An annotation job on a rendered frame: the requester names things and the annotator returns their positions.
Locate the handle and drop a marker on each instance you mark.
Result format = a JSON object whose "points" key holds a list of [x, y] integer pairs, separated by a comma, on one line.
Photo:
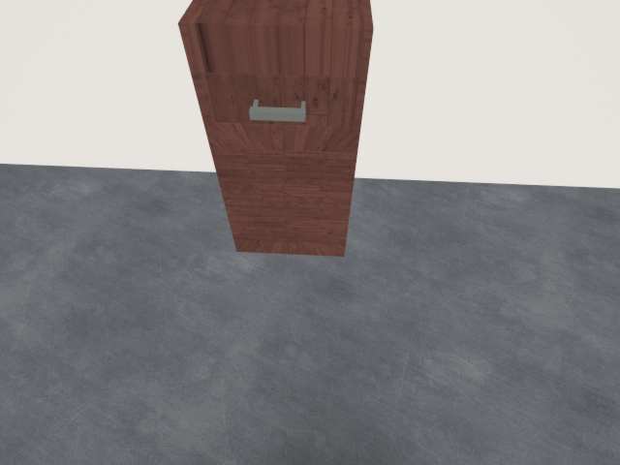
{"points": [[277, 114]]}

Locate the drawer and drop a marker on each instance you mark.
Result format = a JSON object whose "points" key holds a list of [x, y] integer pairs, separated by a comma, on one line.
{"points": [[329, 101]]}

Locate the cabinet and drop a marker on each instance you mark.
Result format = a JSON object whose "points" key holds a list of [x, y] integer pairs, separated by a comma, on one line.
{"points": [[287, 189]]}

